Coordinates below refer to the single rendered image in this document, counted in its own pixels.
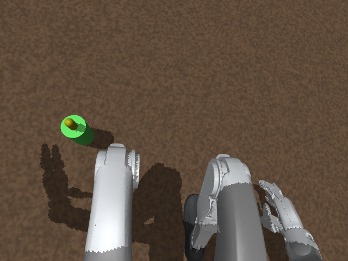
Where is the right robot arm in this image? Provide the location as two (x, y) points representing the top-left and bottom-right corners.
(283, 228), (323, 261)

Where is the right robot hand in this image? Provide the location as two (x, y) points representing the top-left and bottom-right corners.
(258, 179), (304, 235)

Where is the bottle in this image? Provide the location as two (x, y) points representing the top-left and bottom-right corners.
(61, 115), (94, 145)

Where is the right robot foot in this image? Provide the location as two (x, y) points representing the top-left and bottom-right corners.
(183, 194), (206, 261)

